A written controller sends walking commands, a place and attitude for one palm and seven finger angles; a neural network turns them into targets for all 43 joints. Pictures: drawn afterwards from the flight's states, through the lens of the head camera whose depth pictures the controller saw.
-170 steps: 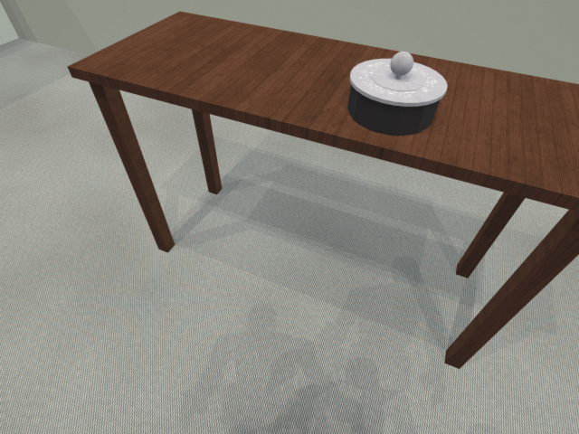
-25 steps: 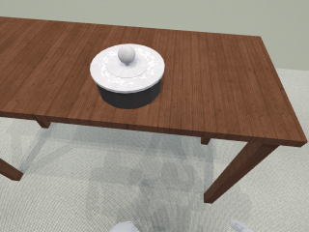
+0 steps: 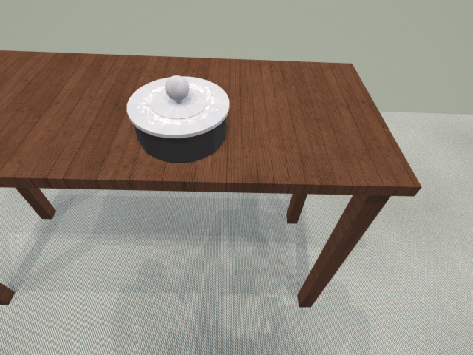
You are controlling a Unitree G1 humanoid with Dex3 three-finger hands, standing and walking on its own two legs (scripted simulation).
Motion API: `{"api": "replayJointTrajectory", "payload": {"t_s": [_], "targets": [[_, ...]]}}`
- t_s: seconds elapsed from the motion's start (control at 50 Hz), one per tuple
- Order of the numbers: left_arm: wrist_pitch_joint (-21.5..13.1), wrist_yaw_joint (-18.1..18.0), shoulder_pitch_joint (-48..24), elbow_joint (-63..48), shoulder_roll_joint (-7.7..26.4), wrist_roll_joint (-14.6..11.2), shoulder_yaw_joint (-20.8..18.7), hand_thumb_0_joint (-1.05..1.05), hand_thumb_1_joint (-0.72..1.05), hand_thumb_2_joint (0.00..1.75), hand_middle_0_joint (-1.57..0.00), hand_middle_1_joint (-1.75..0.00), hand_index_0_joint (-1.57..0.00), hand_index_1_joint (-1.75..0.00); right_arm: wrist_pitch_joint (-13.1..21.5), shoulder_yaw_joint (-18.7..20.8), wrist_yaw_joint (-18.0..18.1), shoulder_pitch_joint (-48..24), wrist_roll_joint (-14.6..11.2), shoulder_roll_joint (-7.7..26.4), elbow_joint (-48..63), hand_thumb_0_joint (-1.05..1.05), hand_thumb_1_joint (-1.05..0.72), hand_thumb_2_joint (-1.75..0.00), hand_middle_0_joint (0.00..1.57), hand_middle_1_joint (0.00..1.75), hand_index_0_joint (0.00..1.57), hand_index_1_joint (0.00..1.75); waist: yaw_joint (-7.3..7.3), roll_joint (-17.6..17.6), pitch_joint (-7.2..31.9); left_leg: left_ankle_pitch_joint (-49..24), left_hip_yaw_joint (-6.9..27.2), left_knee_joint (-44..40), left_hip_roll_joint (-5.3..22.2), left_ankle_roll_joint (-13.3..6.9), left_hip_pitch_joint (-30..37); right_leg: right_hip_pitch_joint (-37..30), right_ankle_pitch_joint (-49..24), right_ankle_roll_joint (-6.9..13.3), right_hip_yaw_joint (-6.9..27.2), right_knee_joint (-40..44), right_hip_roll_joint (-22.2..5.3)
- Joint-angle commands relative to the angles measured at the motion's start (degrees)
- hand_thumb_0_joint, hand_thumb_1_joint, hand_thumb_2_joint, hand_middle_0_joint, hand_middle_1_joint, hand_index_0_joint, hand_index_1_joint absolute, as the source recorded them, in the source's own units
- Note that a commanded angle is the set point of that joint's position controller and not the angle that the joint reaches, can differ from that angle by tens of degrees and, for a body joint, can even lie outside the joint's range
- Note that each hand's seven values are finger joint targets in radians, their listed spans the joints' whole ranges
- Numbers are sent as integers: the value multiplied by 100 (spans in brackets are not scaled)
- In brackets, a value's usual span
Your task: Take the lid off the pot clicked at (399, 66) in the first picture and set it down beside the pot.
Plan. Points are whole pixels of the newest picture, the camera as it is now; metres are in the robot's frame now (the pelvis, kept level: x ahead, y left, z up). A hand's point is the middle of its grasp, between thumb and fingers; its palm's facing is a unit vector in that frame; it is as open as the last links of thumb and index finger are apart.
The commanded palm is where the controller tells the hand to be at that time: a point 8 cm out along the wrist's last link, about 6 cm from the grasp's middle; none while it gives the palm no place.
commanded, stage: come to a stop and stand still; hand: left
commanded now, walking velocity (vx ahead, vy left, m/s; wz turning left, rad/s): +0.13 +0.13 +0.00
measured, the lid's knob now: (177, 88) +0.56 +0.14 +0.17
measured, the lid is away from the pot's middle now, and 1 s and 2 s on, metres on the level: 0.00 0.00 0.00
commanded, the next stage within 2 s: look again from close up in 0.18 s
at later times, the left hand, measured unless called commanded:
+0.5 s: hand out of the picture +0.01 +0.22 -0.19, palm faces +0.05 -0.98 -0.20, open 7.4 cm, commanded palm none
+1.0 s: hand out of the picture -0.01 +0.25 -0.19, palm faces +0.01 -0.98 -0.20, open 7.4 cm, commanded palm none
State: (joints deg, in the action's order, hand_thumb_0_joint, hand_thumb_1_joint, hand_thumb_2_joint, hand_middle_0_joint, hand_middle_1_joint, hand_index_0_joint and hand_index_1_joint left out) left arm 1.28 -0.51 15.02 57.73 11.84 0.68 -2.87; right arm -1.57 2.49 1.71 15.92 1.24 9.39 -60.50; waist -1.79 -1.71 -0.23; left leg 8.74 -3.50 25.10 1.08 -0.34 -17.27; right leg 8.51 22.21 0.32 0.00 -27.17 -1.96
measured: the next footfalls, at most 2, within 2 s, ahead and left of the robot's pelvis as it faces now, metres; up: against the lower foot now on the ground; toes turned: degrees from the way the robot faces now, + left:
left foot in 0.30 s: +0.07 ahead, +0.12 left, +0.00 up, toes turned +4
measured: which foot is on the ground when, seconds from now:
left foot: down 0.00-0.00, up 0.02-0.28, down 0.30-1.00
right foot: down 0.00-1.00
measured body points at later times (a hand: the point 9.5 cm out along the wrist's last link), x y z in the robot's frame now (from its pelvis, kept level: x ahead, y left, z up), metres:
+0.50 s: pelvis +0.02 +0.04 -0.01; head +0.03 +0.06 +0.43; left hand +0.01 +0.27 -0.18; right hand +0.08 -0.19 -0.16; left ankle +0.03 +0.12 -0.74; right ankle -0.05 -0.13 -0.74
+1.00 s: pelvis -0.01 +0.06 -0.01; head +0.00 +0.08 +0.44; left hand -0.01 +0.30 -0.17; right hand +0.04 -0.18 -0.15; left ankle +0.03 +0.12 -0.74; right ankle -0.05 -0.13 -0.74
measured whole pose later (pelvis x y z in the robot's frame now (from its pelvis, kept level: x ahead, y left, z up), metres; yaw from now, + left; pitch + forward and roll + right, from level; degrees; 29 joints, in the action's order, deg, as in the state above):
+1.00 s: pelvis -0.01 +0.06 -0.01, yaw -1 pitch -1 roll -1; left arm 0.7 -2.0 18.0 57.3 12.1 1.0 -0.2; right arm -1.0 1.1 0.4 11.9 0.3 9.9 -57.8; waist 0.9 -1.8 -2.2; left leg 13.0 -5.9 31.3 -1.8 -5.3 -17.9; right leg 9.8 18.3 -2.7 2.1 -28.5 -4.9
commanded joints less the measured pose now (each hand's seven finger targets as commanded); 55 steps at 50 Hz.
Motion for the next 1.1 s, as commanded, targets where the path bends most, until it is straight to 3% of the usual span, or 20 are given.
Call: {"api": "replayJointTrajectory", "payload": {"t_s": [0.0, 0.02, 0.06, 0.1, 0.18, 0.22, 0.24, 0.26, 0.28, 0.3, 0.32, 0.38, 0.4, 0.46, 0.52, 0.58, 0.66, 0.86, 0.96, 1.08], "targets": [[-86, -127, 618, -108, 976, 40, -150, 0, 90, 90, -20, -30, -20, -30, 50, 49, -73, -391, -17, 429, 502, 0, -90, -90, 20, 30, 20, 30, 394, -1130, -776, 1935, 193, 1347, 96, 163, -1200, 487, 2079, 878, 2121, 2462, -1876], [-107, -122, 251, -230, 984, 64, -145, 0, 90, 90, -20, -30, -20, -30, 55, 91, -132, -318, -5, 490, 510, 0, -90, -90, 20, 30, 20, 30, 225, -742, -765, 1740, 228, 1798, 99, 145, -936, 953, 1905, 963, 2024, 2429, -1841], [-250, -124, 100, -180, 688, 25, -120, 0, 90, 90, -20, -30, -20, -30, 77, 93, -153, -60, 23, 459, 239, 0, -90, -90, 20, 30, 20, 30, 143, -816, -882, 1132, 293, 2165, 152, 126, -1135, 491, 435, 826, 1468, 2003, -1343], [-283, -124, 179, -152, 604, 29, -103, 0, 90, 90, -20, -30, -20, -30, 108, 95, -164, 77, -7, 433, 216, 0, -90, -90, 20, 30, 20, 30, 155, -600, -883, 1103, 173, 2178, 157, 176, -1074, 331, -584, 829, 1069, 1686, -1301], [-296, -148, 440, -5, 617, 57, -109, 0, 90, 90, -20, -30, -20, -30, 180, 42, -117, 22, -54, 278, 276, 0, -90, -90, 20, 30, 20, 30, 297, -649, -580, 1152, 66, 1261, 66, 229, -471, 91, -2142, 863, 860, 1105, -1345], [-262, -167, 325, 61, 561, 27, -77, 0, 90, 90, -20, -30, -20, -30, 217, -4, -75, 302, -53, 178, 160, 0, -90, -90, 20, 30, 20, 30, 133, -684, -527, 403, 12, 241, -3, 235, 466, 536, -2032, 601, 618, 722, -1101], [-245, -163, 336, 113, 448, 8, -49, 0, 90, 90, -20, -30, -20, -30, 274, -19, -51, 482, -56, 240, 79, 0, -90, -90, 20, 30, 20, 30, 88, -415, -369, -69, 156, -154, 16, 188, 882, 599, -1972, 422, 471, 378, -820], [-403, -411, 885, 281, 318, 68, 109, 0, 90, 90, -20, -30, -20, -30, 356, -110, -72, -8, -10, 544, 416, 0, -90, -90, 20, 30, 20, 30, 277, 10, -582, -647, 347, 1123, 377, 68, 564, 720, -3701, 225, 772, 316, -612], [-360, -350, 560, 152, 575, 19, 42, 0, 90, 90, -20, -30, -20, -30, 284, -44, -81, 163, -60, 408, 536, 0, -90, -90, 20, 30, 20, 30, 91, 541, -220, -288, 289, 921, 256, 59, 550, 555, -3207, 363, 653, 229, -773], [-363, -321, 621, 55, 558, 5, 25, 0, 90, 90, -20, -30, -20, -30, 292, -40, -55, 296, 2, 327, 533, 0, -90, -90, 20, 30, 20, 30, 118, 505, 2, -237, 304, 702, 381, -26, 542, 409, -2613, 389, 542, 55, -682], [-370, -322, 609, 73, 451, 1, 74, 0, 90, 90, -20, -30, -20, -30, 296, -57, -32, 264, -12, 489, 483, 0, -90, -90, 20, 30, 20, 30, 120, 450, 220, -532, 474, 780, 434, -88, 542, 334, -2332, 341, 406, -88, -534], [-270, -299, 663, 33, 355, 53, 110, 0, 90, 90, -20, -30, -20, -30, 279, -5, -29, 138, -63, 753, 562, 0, -90, -90, 20, 30, 20, 30, 195, 861, 229, -1285, 943, 514, 709, -329, 547, 424, -928, 208, -34, -349, -146], [-250, -301, 736, 58, 279, 58, 131, 0, 90, 90, -20, -30, -20, -30, 275, 3, -17, 70, -66, 765, 589, 0, -90, -90, 20, 30, 20, 30, 211, 777, 111, -1362, 1039, 450, 755, -363, 479, 494, -724, 194, -66, -322, -85], [-228, -305, 774, 43, 251, 50, 170, 0, 90, 90, -20, -30, -20, -30, 274, 2, -11, -74, -68, 753, 610, 0, -90, -90, 20, 30, 20, 30, 221, 311, -50, -1452, 852, 550, 620, -304, 453, 496, -1128, 187, 82, -179, -165], [-183, -293, 661, -82, 370, 44, 144, 0, 90, 90, -20, -30, -20, -30, 267, 17, -15, -181, -66, 833, 680, 0, -90, -90, 20, 30, 20, 30, 213, 580, -13, -1320, 922, 348, 639, -315, 542, 554, -968, 127, 9, -280, -136], [-145, -279, 634, -162, 456, 28, 134, 0, 90, 90, -20, -30, -20, -30, 255, 17, -23, -276, -68, 868, 735, 0, -90, -90, 20, 30, 20, 30, 256, 545, 108, -1148, 997, 149, 663, -352, 628, 488, -854, 72, -66, -280, -117], [-118, -262, 620, -231, 469, 41, 151, 0, 90, 90, -20, -30, -20, -30, 235, 19, -37, -448, -71, 880, 753, 0, -90, -90, 20, 30, 20, 30, 269, 464, -110, -505, 968, -72, 615, -321, 457, 563, -804, 28, -13, -119, -172], [-121, -202, 632, -283, 575, 54, 159, 0, 90, 90, -20, -30, -20, -30, 219, 24, -90, -475, -79, 869, 727, 0, -90, -90, 20, 30, 20, 30, 266, 253, -124, 665, 908, -416, 540, -279, 356, 591, -748, 17, 98, 131, -291], [-119, -181, 702, -203, 551, 54, 171, 0, 90, 90, -20, -30, -20, -30, 210, 29, -99, -422, -81, 845, 652, 0, -90, -90, 20, 30, 20, 30, 260, 432, -187, 1122, 917, -597, 539, -259, 290, 636, -632, 22, 100, 192, -295], [-116, -168, 806, -109, 515, 56, 185, 0, 90, 90, -20, -30, -20, -30, 182, 34, -101, -306, -87, 789, 562, 0, -90, -90, 20, 30, 20, 30, 276, 327, -295, 1627, 927, -724, 518, -236, 108, 669, -378, 42, 118, 310, -286]]}}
